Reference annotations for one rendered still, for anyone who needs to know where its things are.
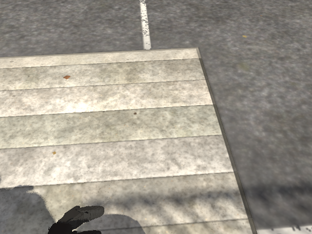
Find robot left hand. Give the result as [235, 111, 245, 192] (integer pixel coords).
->
[48, 206, 104, 234]

